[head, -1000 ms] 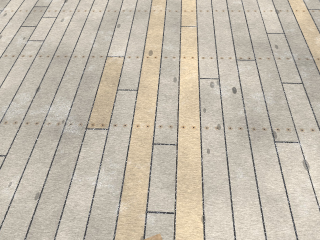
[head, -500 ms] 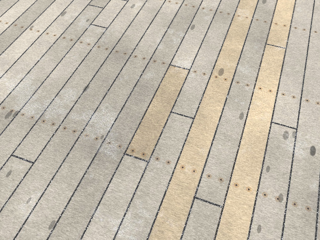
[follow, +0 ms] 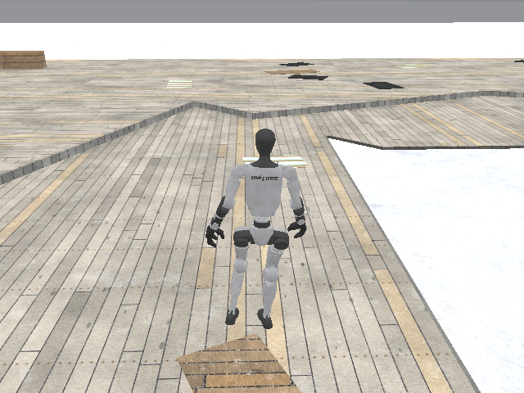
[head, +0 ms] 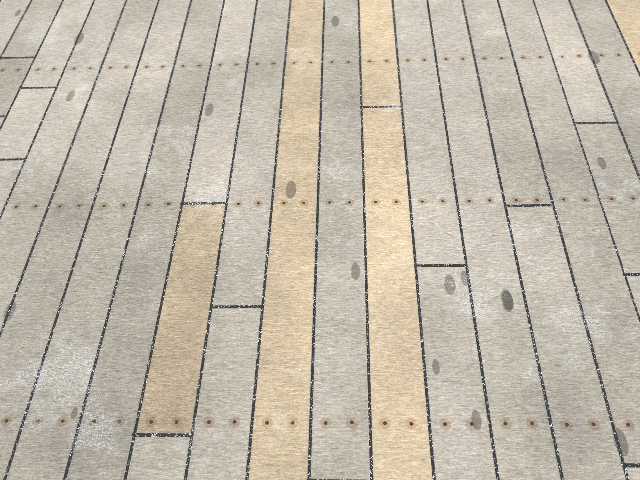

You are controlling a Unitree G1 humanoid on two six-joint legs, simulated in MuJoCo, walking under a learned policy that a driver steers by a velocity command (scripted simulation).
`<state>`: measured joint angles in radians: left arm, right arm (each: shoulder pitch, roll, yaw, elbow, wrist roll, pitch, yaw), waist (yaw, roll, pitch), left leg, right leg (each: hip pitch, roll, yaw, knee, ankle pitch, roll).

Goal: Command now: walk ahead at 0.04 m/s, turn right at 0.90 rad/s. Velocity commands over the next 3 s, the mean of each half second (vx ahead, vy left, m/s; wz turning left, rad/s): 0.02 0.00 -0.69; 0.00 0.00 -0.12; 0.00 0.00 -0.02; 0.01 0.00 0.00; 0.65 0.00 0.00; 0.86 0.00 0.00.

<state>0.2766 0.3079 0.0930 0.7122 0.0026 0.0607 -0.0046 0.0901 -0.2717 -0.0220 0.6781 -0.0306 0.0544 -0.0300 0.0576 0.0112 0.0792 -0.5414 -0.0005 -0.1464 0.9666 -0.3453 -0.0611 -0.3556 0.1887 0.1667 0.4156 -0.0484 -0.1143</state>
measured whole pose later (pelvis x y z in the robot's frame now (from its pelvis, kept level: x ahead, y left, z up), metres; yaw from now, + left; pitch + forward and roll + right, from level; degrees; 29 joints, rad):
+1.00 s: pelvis +0.05 +0.06 +0.01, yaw -22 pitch -2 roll +0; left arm 0.17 0.25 -0.02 0.97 0.01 0.01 0.03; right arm 0.24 -0.25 -0.01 0.96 -0.01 0.02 -0.02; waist -0.02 0.00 0.03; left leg -0.14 -0.04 -0.03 0.38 -0.20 0.02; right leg -0.09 0.06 0.09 0.38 -0.26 -0.04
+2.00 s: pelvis +0.05 +0.05 +0.01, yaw -22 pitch -1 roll +0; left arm 0.29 0.17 -0.02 1.16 0.01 0.00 0.05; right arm 0.27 -0.17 0.01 1.16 -0.01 0.01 -0.04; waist -0.01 0.00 0.02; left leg -0.17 -0.03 -0.04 0.42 -0.25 0.02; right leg -0.10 0.06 0.08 0.40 -0.28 -0.04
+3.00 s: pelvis +0.63 -0.14 +0.01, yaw -22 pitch +0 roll -2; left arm 0.46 0.21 0.04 1.07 0.01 -0.12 -0.02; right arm 0.07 -0.23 -0.03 0.82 -0.03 -0.09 0.03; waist 0.04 0.03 0.05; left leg -0.70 0.11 0.01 0.86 -0.04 0.05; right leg -0.01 0.10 -0.09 0.27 -0.27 -0.09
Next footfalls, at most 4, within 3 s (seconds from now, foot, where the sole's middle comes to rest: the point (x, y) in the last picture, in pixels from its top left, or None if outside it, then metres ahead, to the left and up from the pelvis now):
0.28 left None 0.13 0.14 -0.77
0.70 right None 0.02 -0.04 -0.77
2.26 left None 0.21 0.14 -0.77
2.72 right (459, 414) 0.57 -0.19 -0.77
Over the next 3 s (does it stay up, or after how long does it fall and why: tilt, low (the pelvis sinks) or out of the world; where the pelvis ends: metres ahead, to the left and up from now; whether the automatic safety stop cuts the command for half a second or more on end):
stays up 0.63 -0.14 0.01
